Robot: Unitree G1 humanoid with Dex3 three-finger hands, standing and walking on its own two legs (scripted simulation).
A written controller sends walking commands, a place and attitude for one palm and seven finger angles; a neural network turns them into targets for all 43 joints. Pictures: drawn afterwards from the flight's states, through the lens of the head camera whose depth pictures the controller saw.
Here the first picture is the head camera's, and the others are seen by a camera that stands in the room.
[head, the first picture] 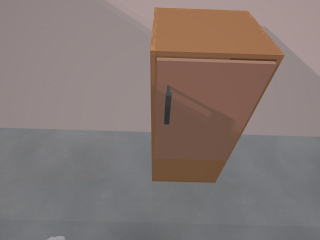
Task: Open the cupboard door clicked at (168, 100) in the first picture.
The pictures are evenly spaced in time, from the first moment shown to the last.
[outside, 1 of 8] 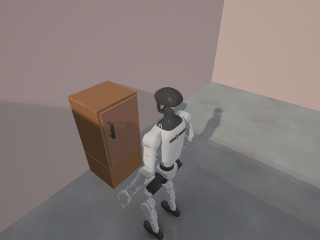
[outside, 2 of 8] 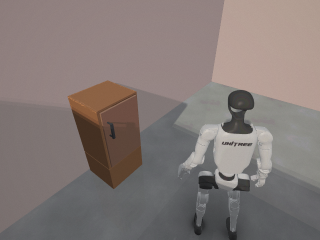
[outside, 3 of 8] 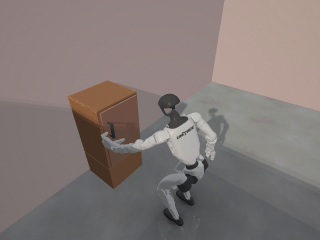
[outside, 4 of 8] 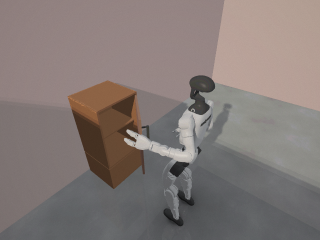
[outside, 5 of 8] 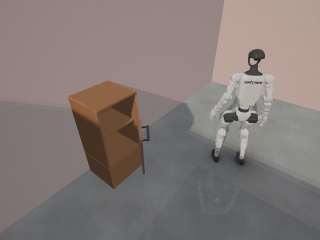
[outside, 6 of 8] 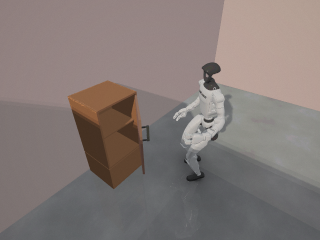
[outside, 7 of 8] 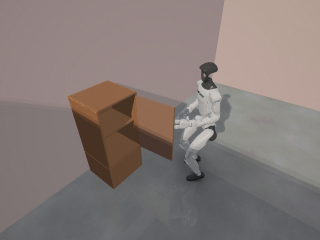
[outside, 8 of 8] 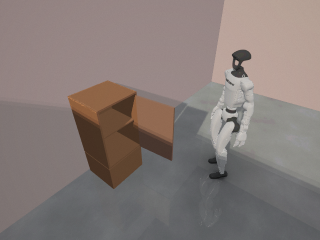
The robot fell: no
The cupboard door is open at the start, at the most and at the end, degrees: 0 96 96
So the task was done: yes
